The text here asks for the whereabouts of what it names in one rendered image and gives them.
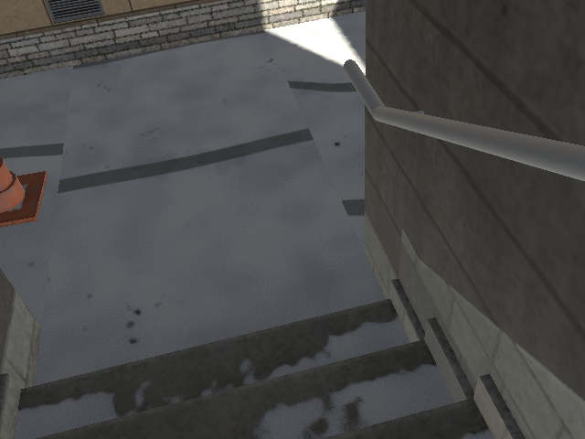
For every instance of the stairs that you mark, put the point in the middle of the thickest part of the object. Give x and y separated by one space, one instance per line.
351 374

